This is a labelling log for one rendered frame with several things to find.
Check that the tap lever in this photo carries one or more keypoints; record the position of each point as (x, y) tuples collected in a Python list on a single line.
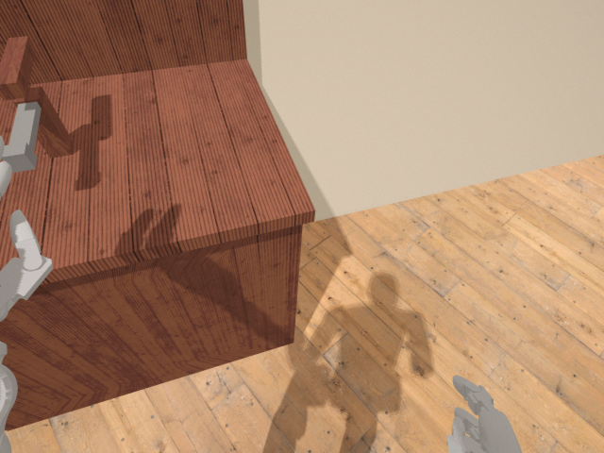
[(19, 153)]

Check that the right robot hand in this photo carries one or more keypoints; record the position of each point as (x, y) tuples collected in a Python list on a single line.
[(491, 433)]

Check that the counter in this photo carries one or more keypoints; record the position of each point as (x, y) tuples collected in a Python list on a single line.
[(163, 193)]

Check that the left robot hand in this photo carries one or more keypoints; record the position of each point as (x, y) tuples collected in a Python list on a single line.
[(20, 277)]

